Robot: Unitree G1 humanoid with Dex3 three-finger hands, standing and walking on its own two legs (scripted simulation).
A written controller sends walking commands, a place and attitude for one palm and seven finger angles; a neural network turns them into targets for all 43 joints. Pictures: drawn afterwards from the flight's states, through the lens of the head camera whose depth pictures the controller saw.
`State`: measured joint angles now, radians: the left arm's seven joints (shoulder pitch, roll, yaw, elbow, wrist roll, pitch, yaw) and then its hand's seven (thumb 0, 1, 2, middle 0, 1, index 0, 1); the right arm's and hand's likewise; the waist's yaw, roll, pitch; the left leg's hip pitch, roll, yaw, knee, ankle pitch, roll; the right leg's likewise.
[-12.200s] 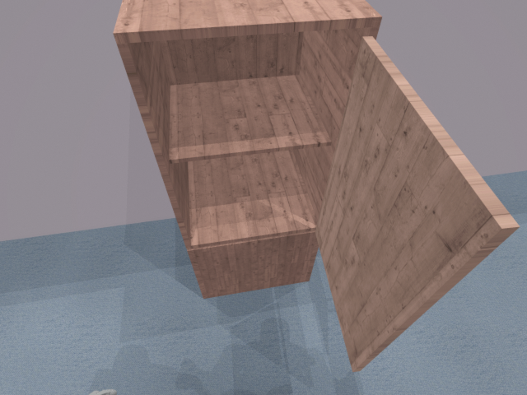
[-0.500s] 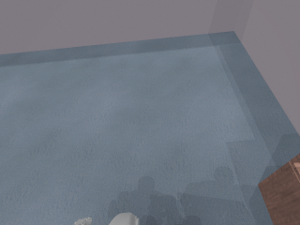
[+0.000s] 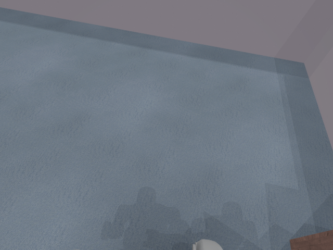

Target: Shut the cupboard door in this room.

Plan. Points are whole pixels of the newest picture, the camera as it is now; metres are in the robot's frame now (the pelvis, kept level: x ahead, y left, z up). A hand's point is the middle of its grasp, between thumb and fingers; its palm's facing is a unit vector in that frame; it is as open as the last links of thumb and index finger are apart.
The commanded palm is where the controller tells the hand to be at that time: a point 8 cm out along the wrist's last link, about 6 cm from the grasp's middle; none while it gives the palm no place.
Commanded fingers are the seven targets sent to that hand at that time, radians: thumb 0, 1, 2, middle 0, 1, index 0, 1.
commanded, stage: turn or walk to find it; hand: left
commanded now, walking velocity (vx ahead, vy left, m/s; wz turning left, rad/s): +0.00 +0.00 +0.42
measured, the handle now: out of the picture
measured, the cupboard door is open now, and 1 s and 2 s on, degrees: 69 67 67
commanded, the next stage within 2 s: none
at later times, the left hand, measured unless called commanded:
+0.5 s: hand out of the picture +0.02 +0.14 -0.15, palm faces +0.24 -0.93 -0.28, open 7.4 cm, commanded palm none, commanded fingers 0.00 0.90 0.90 -0.20 -0.30 -0.20 -0.30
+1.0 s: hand out of the picture -0.02 +0.19 -0.16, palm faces +0.45 -0.86 -0.25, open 7.4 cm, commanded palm none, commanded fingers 0.00 0.90 0.90 -0.20 -0.30 -0.20 -0.30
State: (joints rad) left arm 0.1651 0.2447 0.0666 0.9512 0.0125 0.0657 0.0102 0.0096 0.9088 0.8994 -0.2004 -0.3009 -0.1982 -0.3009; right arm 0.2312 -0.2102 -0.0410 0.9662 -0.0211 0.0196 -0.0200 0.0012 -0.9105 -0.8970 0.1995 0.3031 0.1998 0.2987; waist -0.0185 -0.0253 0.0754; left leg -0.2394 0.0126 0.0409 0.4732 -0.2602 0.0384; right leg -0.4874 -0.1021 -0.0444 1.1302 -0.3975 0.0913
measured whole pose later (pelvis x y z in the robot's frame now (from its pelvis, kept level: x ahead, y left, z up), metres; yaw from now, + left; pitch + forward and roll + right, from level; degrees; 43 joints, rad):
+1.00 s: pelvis -0.02 -0.03 +0.00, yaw +26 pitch +1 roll +0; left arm 0.16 0.23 0.06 0.91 0.01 0.06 0.01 0.01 0.91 0.90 -0.20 -0.30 -0.20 -0.30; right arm 0.17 -0.21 -0.03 0.91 -0.03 0.03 -0.01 0.00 -0.91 -0.90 0.20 0.30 0.20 0.30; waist -0.01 0.01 0.05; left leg -0.26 0.00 -0.01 0.48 -0.24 0.01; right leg -0.43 -0.08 -0.05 0.96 -0.44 0.09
